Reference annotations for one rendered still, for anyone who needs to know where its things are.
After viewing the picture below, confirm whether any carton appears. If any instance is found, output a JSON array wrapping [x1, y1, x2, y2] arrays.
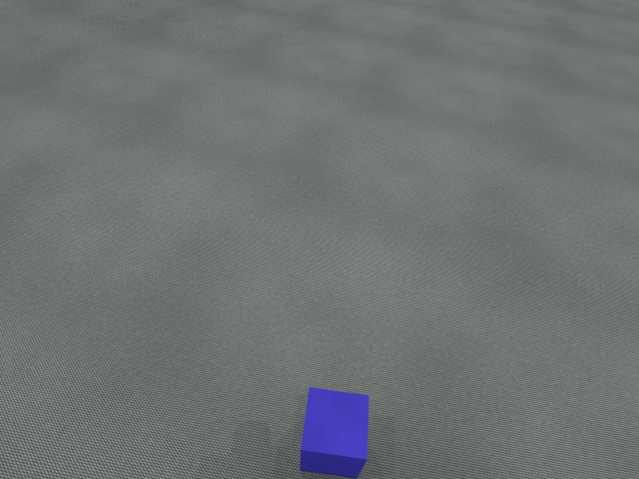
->
[[300, 387, 369, 479]]

